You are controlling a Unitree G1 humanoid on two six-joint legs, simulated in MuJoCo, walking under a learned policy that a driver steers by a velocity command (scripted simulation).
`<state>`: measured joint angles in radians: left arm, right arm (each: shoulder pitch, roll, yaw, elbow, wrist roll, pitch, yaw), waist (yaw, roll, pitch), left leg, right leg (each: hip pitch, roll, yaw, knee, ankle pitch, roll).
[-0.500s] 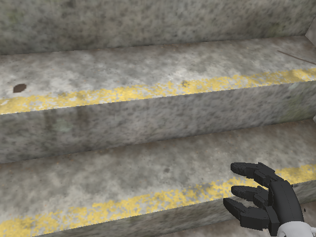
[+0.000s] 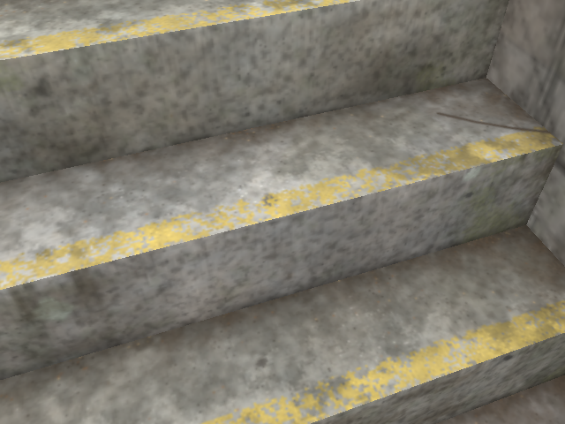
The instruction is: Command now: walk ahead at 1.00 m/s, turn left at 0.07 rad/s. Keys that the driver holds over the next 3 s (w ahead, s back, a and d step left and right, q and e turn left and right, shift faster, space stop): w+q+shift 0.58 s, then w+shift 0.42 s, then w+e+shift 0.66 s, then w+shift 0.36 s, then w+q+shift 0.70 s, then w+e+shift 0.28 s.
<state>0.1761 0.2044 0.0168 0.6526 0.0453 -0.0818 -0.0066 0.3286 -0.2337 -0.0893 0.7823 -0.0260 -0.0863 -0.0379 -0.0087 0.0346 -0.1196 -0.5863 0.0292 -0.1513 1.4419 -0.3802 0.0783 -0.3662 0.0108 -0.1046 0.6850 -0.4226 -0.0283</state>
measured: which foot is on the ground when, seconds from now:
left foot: up 0.00-0.24, down 0.26-0.72, up 0.74-1.00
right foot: down 0.00-0.28, up 0.30-0.68, down 0.70-1.00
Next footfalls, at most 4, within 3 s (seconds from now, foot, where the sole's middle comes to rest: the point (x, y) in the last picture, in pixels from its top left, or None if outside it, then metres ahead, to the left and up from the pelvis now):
0.26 left None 0.19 0.06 -0.54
0.70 right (315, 356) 0.50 -0.02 -0.33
1.08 left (70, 216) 0.63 0.36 -0.12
1.50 right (98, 12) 0.88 0.33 0.09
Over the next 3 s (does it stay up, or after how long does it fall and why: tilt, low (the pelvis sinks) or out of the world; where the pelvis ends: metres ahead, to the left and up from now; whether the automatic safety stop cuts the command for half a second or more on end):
stays up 1.34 0.46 1.29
